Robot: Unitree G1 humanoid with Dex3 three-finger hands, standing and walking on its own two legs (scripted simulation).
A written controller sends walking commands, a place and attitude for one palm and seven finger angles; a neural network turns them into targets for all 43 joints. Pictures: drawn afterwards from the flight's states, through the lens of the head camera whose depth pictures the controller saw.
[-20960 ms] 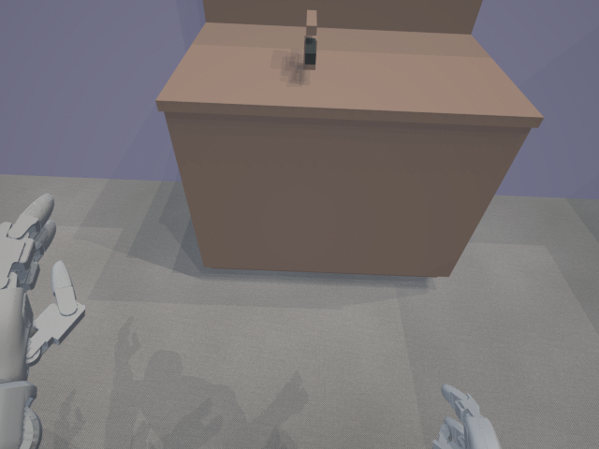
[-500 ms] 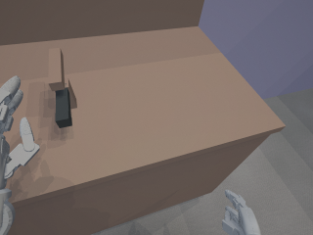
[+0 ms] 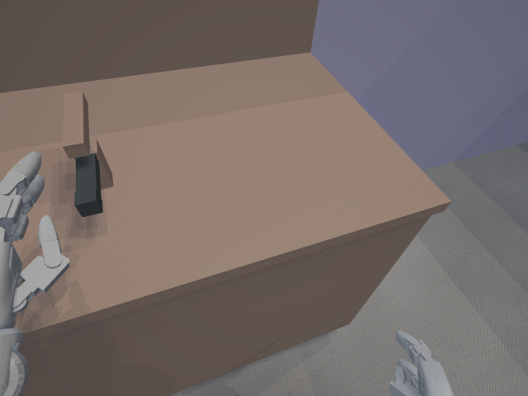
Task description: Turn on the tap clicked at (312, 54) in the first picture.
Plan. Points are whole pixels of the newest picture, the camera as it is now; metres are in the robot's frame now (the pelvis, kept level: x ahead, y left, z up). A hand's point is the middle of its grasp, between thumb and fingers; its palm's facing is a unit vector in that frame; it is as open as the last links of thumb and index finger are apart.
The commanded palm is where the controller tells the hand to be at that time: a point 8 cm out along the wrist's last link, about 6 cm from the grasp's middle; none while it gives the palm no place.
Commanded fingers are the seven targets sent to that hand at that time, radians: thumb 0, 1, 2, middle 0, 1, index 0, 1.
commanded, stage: come to a stop and stand still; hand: left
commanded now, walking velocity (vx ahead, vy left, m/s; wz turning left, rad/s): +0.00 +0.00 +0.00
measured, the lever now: (89, 202) +0.34 +0.29 +0.10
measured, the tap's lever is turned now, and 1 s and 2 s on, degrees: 0 0 0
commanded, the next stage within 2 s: look again from close up in 0.64 s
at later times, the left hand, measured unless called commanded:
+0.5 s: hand (25, 234) +0.24 +0.30 +0.16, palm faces +0.42 -0.83 -0.37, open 7.4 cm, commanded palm +0.18 +0.31 +0.18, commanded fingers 0.00 0.90 0.90 -0.20 -0.30 -0.20 -0.30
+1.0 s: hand (36, 251) +0.22 +0.27 +0.17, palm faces +0.39 -0.85 -0.34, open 7.4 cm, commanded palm +0.17 +0.30 +0.18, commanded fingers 0.00 0.90 0.90 -0.20 -0.30 -0.20 -0.30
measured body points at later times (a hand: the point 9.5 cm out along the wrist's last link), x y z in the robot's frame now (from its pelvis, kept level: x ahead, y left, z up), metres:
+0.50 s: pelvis +0.02 +0.03 +0.00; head +0.05 +0.06 +0.44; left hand +0.21 +0.34 +0.18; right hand +0.21 -0.18 -0.08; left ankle +0.00 +0.09 -0.74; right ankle +0.05 -0.10 -0.74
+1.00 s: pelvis +0.01 +0.02 +0.00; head +0.03 +0.05 +0.45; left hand +0.19 +0.31 +0.19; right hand +0.19 -0.19 -0.07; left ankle +0.00 +0.09 -0.74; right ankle +0.05 -0.10 -0.74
